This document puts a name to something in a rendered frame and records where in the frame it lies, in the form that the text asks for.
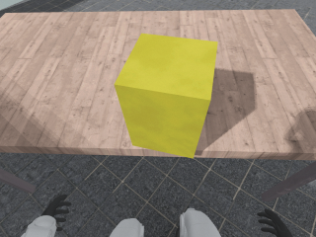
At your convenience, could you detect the left robot hand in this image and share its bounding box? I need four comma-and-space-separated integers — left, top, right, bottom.
41, 195, 72, 231

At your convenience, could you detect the carton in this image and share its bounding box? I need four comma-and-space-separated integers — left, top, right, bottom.
114, 33, 218, 159

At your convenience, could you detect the robot left thigh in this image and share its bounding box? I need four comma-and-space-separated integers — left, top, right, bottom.
110, 218, 144, 237

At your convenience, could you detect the table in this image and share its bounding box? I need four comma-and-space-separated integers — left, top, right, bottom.
0, 9, 316, 201

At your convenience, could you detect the right robot hand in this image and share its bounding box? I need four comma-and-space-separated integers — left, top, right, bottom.
257, 208, 293, 237

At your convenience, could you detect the robot thigh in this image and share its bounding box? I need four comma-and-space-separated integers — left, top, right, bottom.
110, 218, 144, 237
180, 210, 221, 237

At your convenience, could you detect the robot left forearm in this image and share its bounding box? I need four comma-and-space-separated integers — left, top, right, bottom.
21, 215, 57, 237

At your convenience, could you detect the robot right thigh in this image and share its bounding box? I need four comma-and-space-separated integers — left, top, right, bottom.
180, 210, 221, 237

